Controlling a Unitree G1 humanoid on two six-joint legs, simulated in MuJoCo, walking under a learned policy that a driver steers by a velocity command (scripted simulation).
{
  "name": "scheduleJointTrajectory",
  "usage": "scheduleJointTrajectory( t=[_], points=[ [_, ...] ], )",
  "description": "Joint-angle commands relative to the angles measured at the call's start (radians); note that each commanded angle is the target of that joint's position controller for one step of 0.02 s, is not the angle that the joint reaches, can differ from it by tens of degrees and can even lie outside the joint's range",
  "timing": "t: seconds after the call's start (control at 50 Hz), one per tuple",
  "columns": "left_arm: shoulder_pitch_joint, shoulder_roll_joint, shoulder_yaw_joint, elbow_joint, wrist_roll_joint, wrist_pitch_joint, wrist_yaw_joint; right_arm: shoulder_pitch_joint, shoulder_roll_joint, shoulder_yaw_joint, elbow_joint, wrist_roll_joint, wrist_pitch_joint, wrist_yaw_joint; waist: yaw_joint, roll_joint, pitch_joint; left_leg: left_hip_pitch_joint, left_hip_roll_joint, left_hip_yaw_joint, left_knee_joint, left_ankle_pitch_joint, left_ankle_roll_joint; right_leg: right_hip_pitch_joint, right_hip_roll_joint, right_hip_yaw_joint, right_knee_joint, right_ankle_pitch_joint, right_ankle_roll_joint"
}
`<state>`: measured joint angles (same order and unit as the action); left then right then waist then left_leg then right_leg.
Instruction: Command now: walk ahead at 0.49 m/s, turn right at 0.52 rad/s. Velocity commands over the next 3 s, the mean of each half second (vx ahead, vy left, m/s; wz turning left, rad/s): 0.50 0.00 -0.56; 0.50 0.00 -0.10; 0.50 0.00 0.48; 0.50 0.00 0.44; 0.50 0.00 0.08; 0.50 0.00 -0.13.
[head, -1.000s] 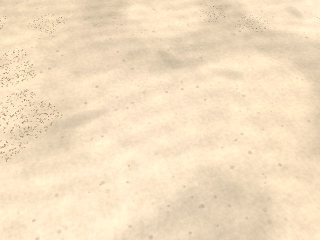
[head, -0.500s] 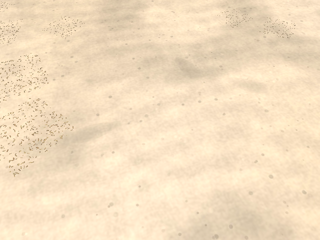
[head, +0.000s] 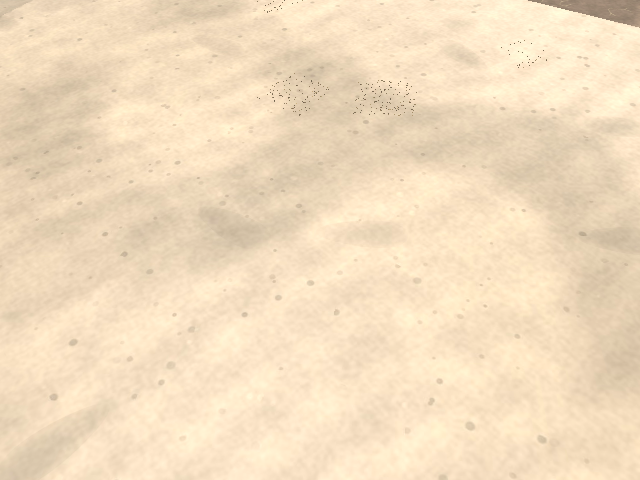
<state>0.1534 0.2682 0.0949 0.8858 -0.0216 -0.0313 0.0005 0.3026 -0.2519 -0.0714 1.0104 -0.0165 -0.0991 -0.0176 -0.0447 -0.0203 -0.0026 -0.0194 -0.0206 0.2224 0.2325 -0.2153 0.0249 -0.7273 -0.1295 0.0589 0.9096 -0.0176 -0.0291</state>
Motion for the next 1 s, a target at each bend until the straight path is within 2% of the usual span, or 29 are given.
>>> scheduleJointTrajectory(
  t=[0.02,0.08,0.12,0.16,0.18,0.2,0.22,0.24,0.26,0.28,0.3,0.32,0.36,0.42,0.48,0.52,0.62,0.66,0.68,0.7,0.72,0.74,0.76,0.8,0.82,0.84,0.88,0.94,1.0],
  points=[
    [-0.091,0.009,-0.012,-0.078,0.005,-0.011,-0.025,-0.054,-0.157,-0.027,-0.074,0.008,-0.009,-0.015,0.006,0.037,0.102,-0.074,0.3,-0.077,-0.146,0.138,0.136,0.007,-0.013,-0.041,-0.124,0.071,0.0],
    [-0.167,0.012,-0.021,-0.129,0.001,-0.01,-0.046,-0.001,-0.178,-0.037,-0.066,0.022,0.011,-0.011,-0.021,0.04,0.121,0.044,0.328,-0.042,-0.095,0.184,0.126,-0.015,-0.001,-0.081,-0.211,-0.011,-0.022],
    [-0.172,0.032,-0.017,-0.157,-0.001,-0.007,-0.057,-0.001,-0.197,-0.045,-0.072,0.032,0.026,-0.008,-0.008,0.061,0.11,0.099,0.34,-0.016,-0.019,0.342,0.111,0.027,0.031,-0.124,-0.245,-0.116,-0.05],
    [-0.071,0.078,0.007,-0.157,-0.003,-0.005,-0.059,-0.03,-0.225,-0.054,-0.087,0.04,0.041,-0.009,0.063,0.102,0.025,0.109,0.332,0.02,0.179,0.737,0.085,0.208,0.114,-0.192,-0.256,-0.207,-0.092],
    [0.081,0.125,0.036,-0.122,-0.009,-0.007,-0.056,-0.053,-0.225,-0.051,-0.095,0.044,0.05,-0.009,0.151,0.09,-0.056,0.061,0.295,0.053,0.388,0.84,0.056,0.417,0.174,-0.217,-0.323,-0.16,-0.126],
    [0.265,0.218,0.08,-0.074,-0.011,-0.001,-0.036,-0.044,-0.203,-0.04,-0.113,0.029,0.047,-0.011,0.223,0.022,-0.158,-0.16,0.257,0.056,0.683,0.648,0.002,0.738,0.14,-0.089,-0.348,-0.142,-0.176],
    [0.272,0.35,0.101,-0.067,-0.021,-0.004,-0.025,0.033,-0.037,0.009,-0.175,-0.013,0.019,0.003,0.109,-0.267,-0.225,-0.633,0.06,-0.004,1.059,-0.258,-0.07,1.071,-0.132,0.476,-0.44,-0.278,-0.357],
    [0.312,0.288,0.076,-0.104,0.0,-0.019,-0.029,-0.055,-0.09,0.007,-0.197,0.032,-0.032,0.015,0.158,-0.16,-0.378,-0.757,-0.003,-0.266,1.194,-0.378,-0.056,1.155,-0.22,0.796,-0.628,-0.39,-0.416],
    [0.286,0.217,0.055,-0.095,0.013,-0.033,-0.032,-0.169,-0.141,-0.007,-0.226,0.074,-0.058,0.023,0.18,-0.093,-0.248,-0.861,0.046,-0.293,1.192,-0.285,-0.022,1.104,-0.199,0.661,-0.647,-0.29,-0.351],
    [0.226,0.179,0.044,-0.106,0.009,-0.041,-0.028,-0.182,-0.131,-0.002,-0.225,0.064,-0.07,0.02,0.143,-0.038,-0.175,-0.841,0.095,-0.296,1.116,-0.196,0.001,0.973,-0.158,0.524,-0.627,-0.201,-0.313],
    [0.136,0.134,0.031,-0.128,0.006,-0.042,-0.027,-0.173,-0.138,-0.009,-0.208,0.036,-0.069,0.012,0.095,0.007,-0.117,-0.759,0.132,-0.299,1.025,-0.14,0.0,0.815,-0.116,0.409,-0.629,-0.104,-0.283],
    [0.081,0.105,0.019,-0.15,0.015,-0.044,-0.023,-0.15,-0.153,-0.019,-0.201,0.027,-0.056,0.011,0.055,-0.009,-0.095,-0.671,0.157,-0.308,0.963,-0.104,-0.003,0.702,-0.087,0.34,-0.649,-0.023,-0.27],
    [0.07,0.113,0.018,-0.162,0.013,-0.048,-0.014,-0.139,-0.139,-0.023,-0.207,0.018,-0.027,0.014,0.026,0.001,-0.069,-0.612,0.156,-0.298,0.87,-0.074,-0.027,0.607,-0.062,0.292,-0.686,0.048,-0.269],
    [0.121,0.158,0.029,-0.154,0.005,-0.051,0.006,-0.23,-0.104,-0.013,-0.243,0.002,-0.01,0.009,0.04,0.008,-0.016,-0.632,0.126,-0.273,0.672,0.059,-0.071,0.538,-0.029,0.218,-0.709,0.113,-0.26],
    [0.152,0.155,0.028,-0.149,0.002,-0.044,0.017,-0.329,-0.078,0.001,-0.268,0.008,-0.015,0.02,0.078,-0.043,0.009,-0.569,0.076,-0.257,0.422,0.271,-0.076,0.495,0.03,0.15,-0.701,0.031,-0.209],
    [0.188,0.146,0.025,-0.132,0.004,-0.045,0.015,-0.38,-0.071,0.008,-0.281,0.017,-0.02,0.031,0.111,-0.064,0.018,-0.514,0.057,-0.242,0.337,0.373,-0.068,0.486,0.024,0.149,-0.705,-0.026,-0.188],
    [0.247,0.141,0.022,-0.092,0.004,-0.037,0.019,-0.411,-0.122,0.0,-0.307,0.021,-0.038,0.051,0.118,-0.083,0.037,-0.549,0.058,-0.263,0.248,0.274,-0.01,0.68,-0.063,0.228,-0.608,0.019,-0.17],
    [0.233,0.154,0.025,-0.094,0.009,-0.027,0.023,-0.343,-0.146,-0.01,-0.294,0.021,-0.045,0.052,0.077,-0.106,0.015,-0.471,0.035,-0.232,0.228,0.184,0.024,0.73,-0.068,0.232,-0.528,0.209,-0.151],
    [0.217,0.143,0.02,-0.102,0.011,-0.023,0.022,-0.237,-0.174,-0.026,-0.263,0.015,-0.048,0.049,0.023,-0.098,-0.05,-0.326,0.014,-0.209,0.21,0.191,0.054,0.727,-0.022,0.199,-0.409,0.365,-0.13],
    [0.2,0.116,0.004,-0.122,0.02,-0.022,0.019,-0.078,-0.212,-0.038,-0.235,0.002,-0.05,0.046,-0.048,-0.063,-0.187,-0.065,0.111,-0.3,0.265,0.225,0.111,0.614,0.03,0.158,-0.188,0.31,-0.099],
    [0.333,0.045,-0.017,-0.127,0.017,-0.034,0.017,0.068,-0.294,-0.061,-0.21,-0.007,-0.043,0.043,-0.032,0.165,-0.351,0.324,0.33,-0.677,0.255,0.13,0.258,0.279,0.17,0.08,0.185,-0.054,-0.022],
    [0.368,0.051,-0.024,-0.115,-0.007,-0.047,0.013,0.116,-0.247,-0.053,-0.171,0.021,-0.033,0.055,-0.036,0.335,-0.385,0.424,0.422,-1.009,0.083,-0.117,0.327,0.052,0.227,0.107,0.373,-0.552,0.001],
    [0.264,0.14,-0.006,-0.129,-0.023,-0.054,0.011,0.052,-0.177,-0.032,-0.185,0.041,-0.029,0.054,-0.052,0.2,-0.214,0.31,0.393,-0.925,0.054,-0.268,0.272,-0.056,0.162,0.136,0.446,-0.506,-0.01],
    [0.094,0.136,-0.007,-0.179,0.007,-0.063,0.01,-0.072,-0.131,-0.01,-0.21,0.019,-0.013,0.051,-0.014,0.063,-0.024,0.01,0.3,-0.695,0.007,-0.125,0.225,-0.034,0.071,0.049,0.346,-0.353,-0.017],
    [0.091,0.128,-0.002,-0.182,0.022,-0.063,0.012,-0.096,-0.113,-0.002,-0.216,0.01,-0.014,0.052,0.016,0.072,-0.006,-0.071,0.265,-0.64,-0.011,-0.027,0.216,0.02,0.04,0.049,0.272,-0.309,-0.016],
    [0.109,0.109,-0.004,-0.183,0.025,-0.062,0.011,-0.101,-0.11,0.002,-0.216,0.008,-0.014,0.052,0.036,0.092,-0.008,-0.115,0.238,-0.605,-0.026,0.05,0.216,0.067,0.031,0.04,0.229,-0.293,-0.011],
    [0.117,0.077,-0.011,-0.189,0.028,-0.06,0.012,-0.079,-0.128,-0.003,-0.207,0.021,-0.015,0.046,0.051,0.108,-0.017,-0.143,0.219,-0.548,-0.047,0.165,0.233,0.089,0.026,0.016,0.132,-0.282,0.01],
    [0.008,0.05,-0.026,-0.225,0.033,-0.063,0.013,-0.041,-0.175,-0.019,-0.195,0.033,-0.007,0.026,0.03,0.085,-0.004,-0.175,0.192,-0.471,-0.064,0.249,0.224,0.106,0.042,-0.006,-0.093,-0.136,0.048],
    [-0.097,0.037,-0.034,-0.246,0.023,-0.07,0.004,0.013,-0.185,-0.023,-0.181,0.043,0.005,0.016,-0.007,0.093,0.006,-0.204,0.155,-0.425,-0.05,0.243,0.19,0.193,0.088,-0.019,-0.287,0.038,0.066]
  ],
)
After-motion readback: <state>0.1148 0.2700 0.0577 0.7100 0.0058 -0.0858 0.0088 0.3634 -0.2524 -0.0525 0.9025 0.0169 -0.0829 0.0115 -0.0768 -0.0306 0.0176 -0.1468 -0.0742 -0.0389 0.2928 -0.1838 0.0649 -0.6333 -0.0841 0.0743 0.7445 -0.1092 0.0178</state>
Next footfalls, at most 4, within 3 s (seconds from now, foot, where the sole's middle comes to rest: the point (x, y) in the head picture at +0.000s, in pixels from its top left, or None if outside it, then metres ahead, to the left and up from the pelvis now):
0.20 right None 0.27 -0.16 -0.78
0.70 left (353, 435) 0.62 -0.05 -0.78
1.18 right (474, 358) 0.80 -0.35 -0.78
1.68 left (352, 270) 1.08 -0.08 -0.78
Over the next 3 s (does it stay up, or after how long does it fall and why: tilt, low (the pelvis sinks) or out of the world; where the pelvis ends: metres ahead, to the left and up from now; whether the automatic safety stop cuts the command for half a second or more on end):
stays up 1.66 -0.02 0.00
